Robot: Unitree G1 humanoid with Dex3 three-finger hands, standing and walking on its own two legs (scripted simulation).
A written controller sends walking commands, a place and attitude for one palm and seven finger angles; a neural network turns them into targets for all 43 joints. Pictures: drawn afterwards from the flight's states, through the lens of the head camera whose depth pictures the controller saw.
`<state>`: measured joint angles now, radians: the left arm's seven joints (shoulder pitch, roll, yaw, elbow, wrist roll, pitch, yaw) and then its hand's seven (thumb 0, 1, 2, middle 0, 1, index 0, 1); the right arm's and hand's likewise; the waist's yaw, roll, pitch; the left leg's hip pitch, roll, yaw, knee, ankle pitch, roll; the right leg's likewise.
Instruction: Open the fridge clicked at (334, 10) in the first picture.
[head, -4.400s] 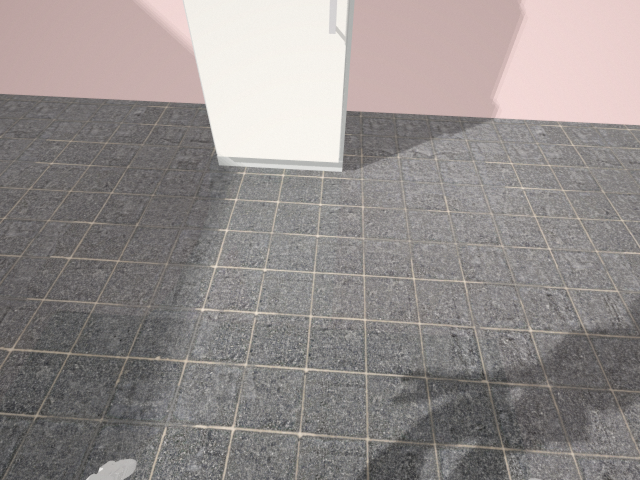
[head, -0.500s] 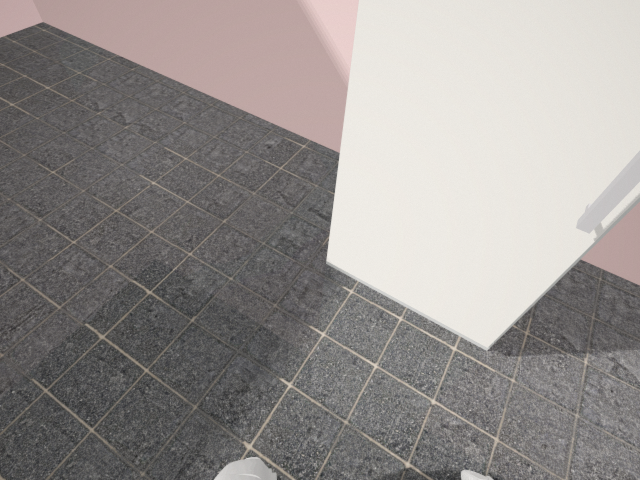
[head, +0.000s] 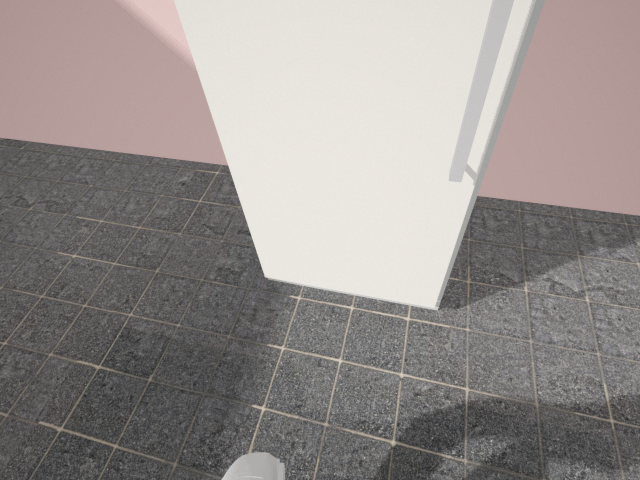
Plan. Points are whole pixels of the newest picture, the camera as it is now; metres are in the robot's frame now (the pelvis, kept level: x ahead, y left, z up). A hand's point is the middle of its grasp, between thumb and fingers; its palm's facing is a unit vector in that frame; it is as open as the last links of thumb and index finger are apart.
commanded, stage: turn to face it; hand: right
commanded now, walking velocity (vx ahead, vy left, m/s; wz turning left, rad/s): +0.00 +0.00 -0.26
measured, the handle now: (478, 83) +0.69 -0.23 +0.12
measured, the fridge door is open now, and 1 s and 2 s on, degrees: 0 0 0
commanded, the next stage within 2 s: take the last steps up to it in 0.18 s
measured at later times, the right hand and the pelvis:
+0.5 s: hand out of the picture -0.01 -0.13 -0.15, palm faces +0.18 +0.95 -0.24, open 7.3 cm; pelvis -0.02 +0.06 +0.01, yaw -7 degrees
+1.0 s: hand out of the picture -0.04 -0.16 -0.18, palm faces +0.21 +0.97 -0.12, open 7.4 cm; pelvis +0.07 -0.02 +0.00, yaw -7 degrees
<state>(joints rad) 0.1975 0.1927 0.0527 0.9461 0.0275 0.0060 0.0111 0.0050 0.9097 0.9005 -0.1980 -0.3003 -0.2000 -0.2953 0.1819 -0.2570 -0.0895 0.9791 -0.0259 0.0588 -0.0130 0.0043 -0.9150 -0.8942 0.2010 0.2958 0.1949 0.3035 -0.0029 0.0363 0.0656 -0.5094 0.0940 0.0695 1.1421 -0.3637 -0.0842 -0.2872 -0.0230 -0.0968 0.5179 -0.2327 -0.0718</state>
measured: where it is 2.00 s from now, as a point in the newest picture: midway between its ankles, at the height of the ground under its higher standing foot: (347, 469)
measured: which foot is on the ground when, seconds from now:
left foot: up 0.00-0.36, down 0.38-0.88, up 0.90-1.00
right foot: down 0.00-0.38, up 0.40-0.86, down 0.88-1.00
